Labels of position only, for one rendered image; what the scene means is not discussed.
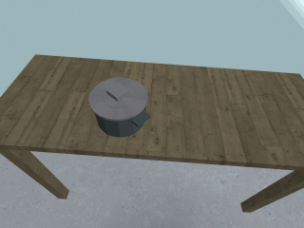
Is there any table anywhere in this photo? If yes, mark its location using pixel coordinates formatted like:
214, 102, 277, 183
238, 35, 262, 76
0, 54, 304, 213

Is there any pot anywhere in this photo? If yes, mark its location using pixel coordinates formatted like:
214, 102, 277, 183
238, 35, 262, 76
95, 106, 150, 138

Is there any knob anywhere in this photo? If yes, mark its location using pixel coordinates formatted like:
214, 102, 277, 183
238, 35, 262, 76
106, 83, 130, 102

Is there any lid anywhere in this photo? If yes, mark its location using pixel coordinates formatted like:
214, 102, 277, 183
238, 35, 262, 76
88, 77, 148, 122

